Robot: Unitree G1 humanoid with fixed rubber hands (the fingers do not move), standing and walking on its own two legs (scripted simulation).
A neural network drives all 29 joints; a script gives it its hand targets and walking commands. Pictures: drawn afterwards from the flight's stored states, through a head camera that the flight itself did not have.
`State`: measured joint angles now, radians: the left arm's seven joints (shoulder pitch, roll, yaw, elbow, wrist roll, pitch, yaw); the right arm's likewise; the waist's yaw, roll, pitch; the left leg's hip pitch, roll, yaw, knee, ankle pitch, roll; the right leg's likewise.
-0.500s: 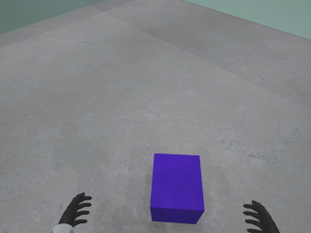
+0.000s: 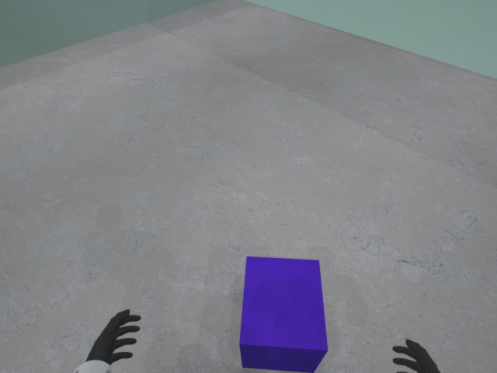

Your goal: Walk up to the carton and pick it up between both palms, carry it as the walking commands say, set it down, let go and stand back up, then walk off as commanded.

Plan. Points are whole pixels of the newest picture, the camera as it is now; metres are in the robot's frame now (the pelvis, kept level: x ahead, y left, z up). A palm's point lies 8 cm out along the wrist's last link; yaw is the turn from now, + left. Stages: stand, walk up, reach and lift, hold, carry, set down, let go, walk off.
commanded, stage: stand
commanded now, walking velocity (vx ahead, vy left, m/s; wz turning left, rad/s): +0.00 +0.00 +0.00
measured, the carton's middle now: (280, 314) +0.44 -0.08 -0.62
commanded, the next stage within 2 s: walk off in 1.16 s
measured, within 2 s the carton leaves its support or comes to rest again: neither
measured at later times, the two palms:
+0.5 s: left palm (96, 363) +0.16 +0.26 -0.06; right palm out of the picture +0.12 -0.27 -0.09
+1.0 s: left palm out of the picture +0.15 +0.27 -0.06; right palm out of the picture +0.10 -0.28 -0.10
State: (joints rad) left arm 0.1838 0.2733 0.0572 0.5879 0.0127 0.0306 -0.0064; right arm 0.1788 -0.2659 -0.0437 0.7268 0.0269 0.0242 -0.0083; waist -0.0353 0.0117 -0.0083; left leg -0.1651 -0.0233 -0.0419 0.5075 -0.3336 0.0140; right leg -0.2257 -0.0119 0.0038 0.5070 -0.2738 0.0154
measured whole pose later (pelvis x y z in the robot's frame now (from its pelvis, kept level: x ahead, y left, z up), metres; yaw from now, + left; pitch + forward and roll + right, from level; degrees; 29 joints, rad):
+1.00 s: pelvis -0.01 +0.00 +0.00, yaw +0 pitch -3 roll +0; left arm 0.19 0.30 0.06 0.66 0.01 0.01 -0.01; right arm 0.18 -0.28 -0.04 0.84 0.03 0.00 -0.01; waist -0.04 0.01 -0.02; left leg -0.14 -0.02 -0.04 0.51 -0.32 0.01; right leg -0.20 -0.01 0.00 0.51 -0.26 0.02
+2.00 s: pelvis -0.04 +0.07 +0.00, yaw -2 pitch -2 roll -1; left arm 0.24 0.31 0.04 0.69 0.01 0.08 0.04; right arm 0.22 -0.29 -0.04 0.94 0.03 0.06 0.00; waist -0.04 -0.02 0.04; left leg -0.17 -0.08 0.06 0.47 -0.26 0.12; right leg -0.40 -0.05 -0.06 1.04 -0.46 0.04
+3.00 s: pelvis -0.08 +0.15 +0.01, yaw +24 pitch +1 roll -6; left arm 0.24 0.31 0.04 0.70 0.01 0.07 0.01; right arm 0.24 -0.29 -0.04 0.83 0.02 0.05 0.01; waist -0.02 -0.02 0.05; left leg -0.30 -0.05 -0.18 0.46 -0.16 0.05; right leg -0.51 -0.08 0.03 1.09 -0.38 0.06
